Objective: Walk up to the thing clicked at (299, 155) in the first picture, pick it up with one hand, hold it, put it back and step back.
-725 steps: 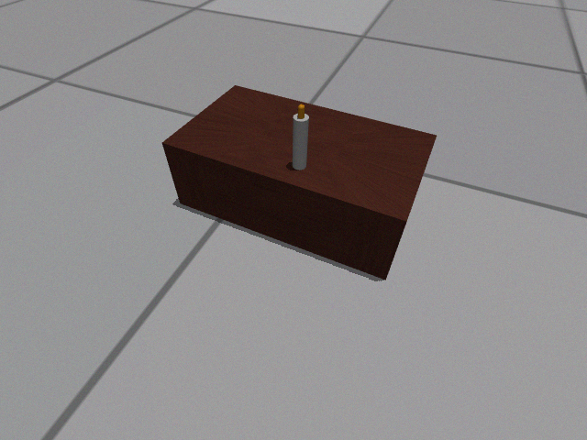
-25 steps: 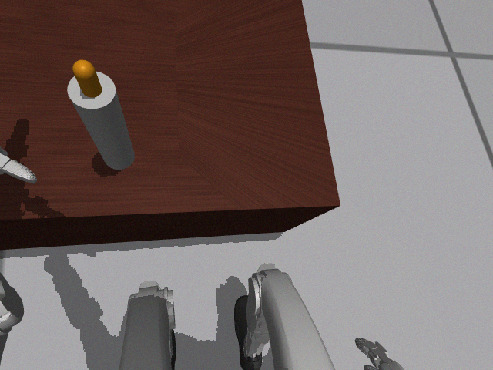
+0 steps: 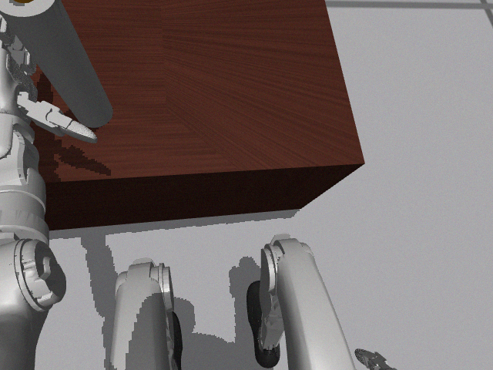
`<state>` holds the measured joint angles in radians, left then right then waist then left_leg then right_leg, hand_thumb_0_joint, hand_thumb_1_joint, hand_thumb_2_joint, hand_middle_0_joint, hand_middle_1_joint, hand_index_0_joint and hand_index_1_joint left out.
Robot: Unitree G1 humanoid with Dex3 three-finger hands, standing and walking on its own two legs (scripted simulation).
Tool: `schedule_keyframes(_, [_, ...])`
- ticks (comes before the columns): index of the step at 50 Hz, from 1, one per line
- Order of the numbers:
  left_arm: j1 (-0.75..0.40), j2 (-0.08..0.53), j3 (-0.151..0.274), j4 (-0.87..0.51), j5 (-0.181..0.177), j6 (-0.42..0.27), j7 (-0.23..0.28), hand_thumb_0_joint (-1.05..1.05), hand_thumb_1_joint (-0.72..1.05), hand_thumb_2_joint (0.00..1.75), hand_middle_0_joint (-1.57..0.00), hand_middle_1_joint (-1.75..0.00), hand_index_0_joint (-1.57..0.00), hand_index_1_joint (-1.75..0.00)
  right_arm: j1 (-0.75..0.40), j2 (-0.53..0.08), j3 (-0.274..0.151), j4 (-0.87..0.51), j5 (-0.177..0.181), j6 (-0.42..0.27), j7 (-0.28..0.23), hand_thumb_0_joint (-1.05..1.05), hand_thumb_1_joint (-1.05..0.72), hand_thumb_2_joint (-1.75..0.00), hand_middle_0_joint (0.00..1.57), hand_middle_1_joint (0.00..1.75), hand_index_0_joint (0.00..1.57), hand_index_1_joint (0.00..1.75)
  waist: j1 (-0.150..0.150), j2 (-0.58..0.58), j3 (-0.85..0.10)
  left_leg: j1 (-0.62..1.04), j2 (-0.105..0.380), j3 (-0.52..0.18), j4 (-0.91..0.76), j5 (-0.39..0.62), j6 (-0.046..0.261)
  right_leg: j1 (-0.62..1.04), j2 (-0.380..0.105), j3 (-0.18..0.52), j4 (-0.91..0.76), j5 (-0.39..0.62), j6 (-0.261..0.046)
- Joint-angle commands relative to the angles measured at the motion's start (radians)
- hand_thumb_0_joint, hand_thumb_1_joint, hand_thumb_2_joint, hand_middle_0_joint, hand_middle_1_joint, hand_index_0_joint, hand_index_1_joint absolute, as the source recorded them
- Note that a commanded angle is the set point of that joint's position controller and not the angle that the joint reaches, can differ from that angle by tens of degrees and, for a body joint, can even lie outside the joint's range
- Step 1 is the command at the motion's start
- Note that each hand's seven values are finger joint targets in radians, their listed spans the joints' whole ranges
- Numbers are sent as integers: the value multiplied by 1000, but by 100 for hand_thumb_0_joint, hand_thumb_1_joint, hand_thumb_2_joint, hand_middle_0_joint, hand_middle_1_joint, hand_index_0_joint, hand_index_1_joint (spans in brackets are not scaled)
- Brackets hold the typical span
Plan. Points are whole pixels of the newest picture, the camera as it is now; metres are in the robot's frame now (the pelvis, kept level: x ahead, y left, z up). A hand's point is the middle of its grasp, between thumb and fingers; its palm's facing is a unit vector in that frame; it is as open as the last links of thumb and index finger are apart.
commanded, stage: close in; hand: left
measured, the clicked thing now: (60, 55) +0.56 +0.18 +0.05
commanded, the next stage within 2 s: rest palm in 0.14 s
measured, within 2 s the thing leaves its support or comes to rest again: leaves its support in 1.82 s
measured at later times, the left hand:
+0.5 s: hand (75, 80) +0.54 +0.17 +0.03, palm faces +0.00 -1.00 -0.04, open 17.7 cm
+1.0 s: hand (78, 86) +0.54 +0.17 +0.02, palm faces +0.02 -1.00 -0.04, open 13.8 cm
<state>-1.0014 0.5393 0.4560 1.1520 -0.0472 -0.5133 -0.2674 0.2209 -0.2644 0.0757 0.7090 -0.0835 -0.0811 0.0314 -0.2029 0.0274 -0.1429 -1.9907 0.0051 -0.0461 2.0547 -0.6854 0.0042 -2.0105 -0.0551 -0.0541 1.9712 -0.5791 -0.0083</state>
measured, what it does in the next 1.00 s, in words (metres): stands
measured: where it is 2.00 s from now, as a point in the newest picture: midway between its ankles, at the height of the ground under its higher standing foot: (218, 354)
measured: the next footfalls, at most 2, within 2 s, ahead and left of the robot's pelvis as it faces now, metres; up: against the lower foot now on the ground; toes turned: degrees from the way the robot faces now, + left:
none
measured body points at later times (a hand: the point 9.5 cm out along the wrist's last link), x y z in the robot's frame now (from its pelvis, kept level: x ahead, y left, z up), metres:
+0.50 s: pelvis +0.01 +0.01 +0.02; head +0.23 +0.04 +0.42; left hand +0.54 +0.22 +0.03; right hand +0.07 -0.26 -0.10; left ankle +0.08 +0.12 -0.41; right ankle +0.11 -0.12 -0.41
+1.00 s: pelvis +0.01 +0.00 +0.02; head +0.22 +0.03 +0.42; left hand +0.53 +0.22 +0.03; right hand +0.09 -0.27 -0.10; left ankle +0.08 +0.12 -0.41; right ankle +0.11 -0.12 -0.41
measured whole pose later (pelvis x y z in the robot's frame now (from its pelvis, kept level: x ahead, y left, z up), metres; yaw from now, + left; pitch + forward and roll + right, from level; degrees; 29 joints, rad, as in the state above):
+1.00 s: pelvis +0.01 +0.00 +0.02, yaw +1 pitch +36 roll -3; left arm -0.93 0.40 0.33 1.09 -0.04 -0.54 -0.13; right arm 0.19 -0.28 0.03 0.67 -0.05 -0.01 0.05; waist -0.16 0.02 -0.17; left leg -1.93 0.00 -0.03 1.99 -0.70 0.01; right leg -1.95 -0.06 -0.04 1.92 -0.60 0.00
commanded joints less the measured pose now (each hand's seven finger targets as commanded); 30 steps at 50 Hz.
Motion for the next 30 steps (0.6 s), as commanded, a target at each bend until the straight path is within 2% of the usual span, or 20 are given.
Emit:
schedule_keyframes(1, [-398, 234, 10, -152, -25, -26, 40, 0, -61, 3, -5, -9, -6, -8, 227, -209, -81, -26, 15, 3, -19, 0, -91, -90, 20, 30, 20, 30, -13, 111, -668, 334, -21, 17, -274, 76, 31, 517, 28, 28, -278, 71, -19])
schedule_keyframes(2, [-373, 195, -7, -120, -30, -16, 40, 0, -61, 2, -5, -10, -7, -7, 218, -206, -81, -32, 21, 8, -18, 0, -92, -90, 20, 30, 20, 30, -25, 72, -609, 289, -22, 15, -275, 47, 37, 503, 28, 27, -290, 47, -16])
schedule_keyframes(3, [-333, 191, 4, -102, -32, -11, 47, 0, -61, 2, -5, -10, -7, -8, 208, -206, -83, -42, 23, 8, -15, 0, -91, -90, 20, 30, 20, 30, -14, 32, -580, 250, -21, 20, -274, 36, 41, 515, 30, 31, -300, 33, -14])
schedule_keyframes(5, [-291, 175, 6, -72, -30, -6, 49, 0, -61, 1, -5, -9, -7, -6, 190, -201, -83, -55, 29, 16, -11, 0, -91, -90, 20, 30, 20, 30, -16, -8, -525, 200, -23, 19, -275, 21, 47, 509, 30, 35, -309, 19, -11])
schedule_keyframes(6, [-285, 195, 20, -86, -30, -7, 53, 0, -61, 1, -5, -9, -7, -6, 175, -207, -84, -72, 32, 16, -8, 0, -91, -90, 20, 30, 20, 30, -5, -9, -513, 201, -23, 16, -284, 12, 47, 498, 31, 30, -308, 6, -14])
schedule_keyframes(7, [-284, 176, 7, -88, -28, -10, 56, 0, -61, 0, -5, -9, -8, -6, 177, -201, -83, -77, 32, 19, -3, 0, -91, -90, 20, 30, 20, 30, -9, 0, -526, 197, -24, 17, -285, 18, 46, 515, 33, 32, -303, 10, -14])
schedule_keyframes(9, [-300, 176, 14, -130, -29, -22, 65, 0, -61, 0, -5, -9, -8, -6, 173, -206, -93, -98, 34, 21, -1, 0, -91, -90, 20, 30, 20, 30, 1, 9, -573, 236, -23, 14, -294, 36, 43, 526, 36, 27, -295, 27, -17])
schedule_keyframes(15, [-431, 125, -71, -333, 7, -61, 98, 0, -61, 0, -7, -4, -8, -3, 200, -210, -105, -75, 26, 24, 1, 0, -90, -90, 20, 30, 20, 30, 6, 243, -724, 541, -9, -29, -348, 173, 3, 420, 33, -7, -235, 143, -45])
schedule_keyframes(16, [-412, 94, -86, -303, 7, -57, 102, 0, -61, 1, -7, -4, -7, -3, 206, -212, -106, -66, 25, 25, 1, 0, -91, -90, 20, 30, 20, 30, 3, 257, -731, 599, -4, -45, -356, 207, -3, 383, 32, -10, -230, 153, -47])
schedule_keyframes(17, [-444, 104, -92, -368, 7, -64, 110, 0, -61, 0, -7, -4, -8, -3, 203, -213, -106, -62, 24, 25, 2, 0, -90, -90, 20, 30, 20, 30, 12, 289, -733, 617, -1, -45, -356, 226, -7, 371, 32, -11, -222, 159, -50])
schedule_keyframes(18, [-446, 60, -118, -352, 3, -64, 113, 0, -61, 1, -7, -4, -7, -3, 204, -210, -106, -57, 25, 28, 3, 0, -91, -90, 20, 30, 20, 30, -4, 289, -713, 628, -1, -56, -363, 222, -10, 352, 28, -15, -223, 152, -50])
schedule_keyframes(19, [-430, 67, -110, -342, 3, -62, 119, 0, -61, 1, -7, -4, -7, -3, 205, -215, -109, -48, 24, 28, 3, 0, -91, -90, 20, 30, 20, 30, 6, 280, -706, 639, 1, -59, -359, 236, -9, 338, 29, -16, -223, 155, -50])
schedule_keyframes(21, [-431, 58, -122, -341, 0, -64, 125, 0, -61, 1, -7, -3, -7, -3, 200, -214, -110, -44, 23, 31, 4, 0, -91, -90, 20, 30, 20, 30, 1, 257, -695, 611, -3, -48, -348, 224, -4, 356, 29, -12, -230, 155, -48])
schedule_keyframes(22, [-395, 41, -126, -303, 0, -60, 128, 0, -61, 1, -8, -4, -8, -4, 209, -216, -111, -40, 23, 32, 5, 0, -91, -90, 20, 30, 20, 30, -3, 245, -685, 609, -3, -50, -349, 238, -4, 360, 29, -14, -230, 164, -48])
schedule_keyframes(23, [-378, 49, -116, -300, -4, -59, 132, 0, -61, 2, -8, -4, -8, -4, 200, -216, -110, -40, 23, 34, 5, 0, -92, -90, 20, 30, 20, 30, 10, 219, -682, 592, -6, -42, -337, 243, 1, 375, 28, -10, -233, 171, -46])
schedule_keyframes(24, [-362, 33, -123, -287, -3, -58, 135, 0, -61, 1, -8, -4, -8, -4, 199, -216, -110, -43, 23, 36, 6, 0, -92, -90, 20, 30, 20, 30, 6, 212, -684, 588, -8, -42, -335, 255, 0, 381, 28, -11, -230, 178, -47])
schedule_keyframes(25, [-342, 30, -106, -268, -9, -58, 140, 0, -61, 2, -8, -4, -8, -4, 193, -211, -110, -46, 23, 37, 7, 0, -91, -90, 20, 30, 20, 30, 11, 185, -670, 553, -11, -33, -325, 245, 6, 397, 28, -9, -233, 178, -44])
schedule_keyframes(26, [-316, 34, -96, -234, -10, -55, 141, 0, -61, 2, -8, -5, -9, -4, 195, -214, -111, -49, 26, 40, 7, 0, -92, -90, 20, 30, 20, 30, 3, 145, -654, 510, -15, -29, -322, 228, 12, 426, 28, -8, -239, 177, -40])
schedule_keyframes(29, [-306, 34, -96, -244, -5, -70, 142, 0, -56, 13, -27, -23, -28, -22, 186, -202, -110, -58, 25, 43, 11, 0, -91, -90, 20, 30, 20, 30, 4, 80, -645, 413, -24, 4, -304, 209, 24, 510, 30, 4, -251, 190, -33])
schedule_keyframes(30, [-258, 55, -69, -194, -2, -71, 141, 0, -55, 16, -30, -27, -31, -26, 189, -201, -109, -57, 24, 46, 11, 0, -92, -90, 20, 30, 20, 30, 5, 41, -655, 379, -26, 12, -290, 211, 30, 554, 32, 10, -254, 206, -28])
